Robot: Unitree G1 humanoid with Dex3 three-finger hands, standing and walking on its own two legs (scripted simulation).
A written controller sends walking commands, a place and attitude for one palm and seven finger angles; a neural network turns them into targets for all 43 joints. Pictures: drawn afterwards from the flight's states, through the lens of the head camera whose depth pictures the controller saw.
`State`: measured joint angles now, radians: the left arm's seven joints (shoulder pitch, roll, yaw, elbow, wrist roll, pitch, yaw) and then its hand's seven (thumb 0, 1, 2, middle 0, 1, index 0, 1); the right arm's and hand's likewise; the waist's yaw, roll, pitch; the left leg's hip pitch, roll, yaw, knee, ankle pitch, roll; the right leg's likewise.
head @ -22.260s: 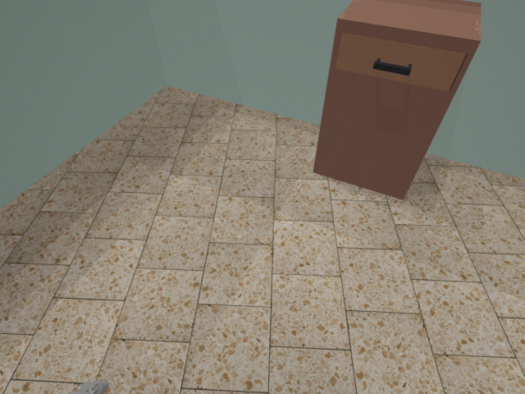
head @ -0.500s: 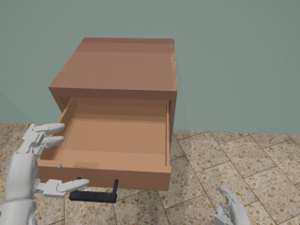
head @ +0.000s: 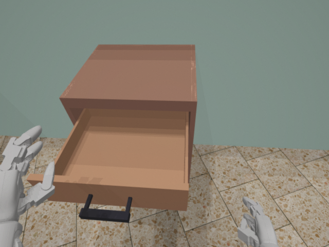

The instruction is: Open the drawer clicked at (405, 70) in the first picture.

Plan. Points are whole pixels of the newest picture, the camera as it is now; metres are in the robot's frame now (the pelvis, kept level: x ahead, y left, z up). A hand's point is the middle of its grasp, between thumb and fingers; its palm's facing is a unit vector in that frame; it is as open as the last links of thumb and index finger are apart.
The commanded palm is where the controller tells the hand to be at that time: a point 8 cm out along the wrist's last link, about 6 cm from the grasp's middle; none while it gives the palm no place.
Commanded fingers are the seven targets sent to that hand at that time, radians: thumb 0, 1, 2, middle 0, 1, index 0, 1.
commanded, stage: draw the hand back to the body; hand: left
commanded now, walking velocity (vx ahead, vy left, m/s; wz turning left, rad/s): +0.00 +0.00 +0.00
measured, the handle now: (107, 207) +0.23 +0.21 -0.09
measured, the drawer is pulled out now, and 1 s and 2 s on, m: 0.30 0.30 0.30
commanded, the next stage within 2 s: step back with the hand held close in 0.16 s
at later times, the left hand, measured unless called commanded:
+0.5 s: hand (47, 184) +0.18 +0.24 +0.15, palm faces +0.30 -0.82 -0.49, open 7.4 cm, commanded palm +0.11 +0.29 +0.17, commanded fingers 0.00 0.90 0.90 -0.20 -0.30 -0.20 -0.30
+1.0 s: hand (17, 221) +0.11 +0.25 +0.15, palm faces +0.36 -0.83 -0.43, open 7.4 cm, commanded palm +0.05 +0.30 +0.17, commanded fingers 0.00 0.90 0.90 -0.20 -0.30 -0.20 -0.30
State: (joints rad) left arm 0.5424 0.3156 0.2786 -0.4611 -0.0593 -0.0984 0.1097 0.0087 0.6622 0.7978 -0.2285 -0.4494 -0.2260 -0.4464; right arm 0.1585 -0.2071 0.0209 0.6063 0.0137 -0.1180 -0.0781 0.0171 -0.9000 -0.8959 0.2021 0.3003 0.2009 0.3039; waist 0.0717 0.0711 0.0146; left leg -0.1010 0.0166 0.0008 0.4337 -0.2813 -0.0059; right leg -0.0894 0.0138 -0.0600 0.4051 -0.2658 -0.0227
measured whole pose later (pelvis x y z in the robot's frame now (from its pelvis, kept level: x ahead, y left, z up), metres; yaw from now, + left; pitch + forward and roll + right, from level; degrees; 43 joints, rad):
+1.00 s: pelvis -0.08 +0.02 -0.02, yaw +0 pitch +2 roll -1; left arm 0.63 0.36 0.35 -0.64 -0.04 -0.22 0.16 0.02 0.89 0.90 -0.22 -0.30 -0.21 -0.30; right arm 0.16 -0.20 0.00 0.57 0.01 -0.07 -0.07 0.02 -0.90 -0.90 0.20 0.30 0.20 0.30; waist 0.01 0.00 0.04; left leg -0.42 0.00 -0.01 0.63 -0.27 0.02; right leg -0.38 -0.01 -0.06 0.56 -0.21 -0.01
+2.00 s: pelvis -0.28 -0.04 +0.00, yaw +0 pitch +0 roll +2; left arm 0.65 0.37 0.35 -0.58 -0.05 -0.18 0.15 0.01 0.89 0.90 -0.22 -0.30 -0.21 -0.30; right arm 0.23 -0.18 0.02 0.63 0.01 -0.05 -0.05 0.02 -0.90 -0.90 0.21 0.30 0.21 0.30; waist -0.01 -0.02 -0.01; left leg -0.41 -0.01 0.01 0.87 -0.37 0.00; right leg -0.27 0.00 -0.07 0.50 -0.23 -0.06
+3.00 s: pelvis -0.31 -0.02 +0.00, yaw +4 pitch -3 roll -1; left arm 0.32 0.20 0.02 1.11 0.01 0.03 0.02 0.00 0.95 0.90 -0.21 -0.30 -0.20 -0.30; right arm 0.32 -0.17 -0.01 1.07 -0.01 0.02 -0.04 0.01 -0.91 -0.90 0.20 0.30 0.20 0.30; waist 0.01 -0.01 0.09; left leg -0.17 -0.02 -0.01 0.44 -0.23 0.03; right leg -0.18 0.02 0.00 0.40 -0.18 -0.01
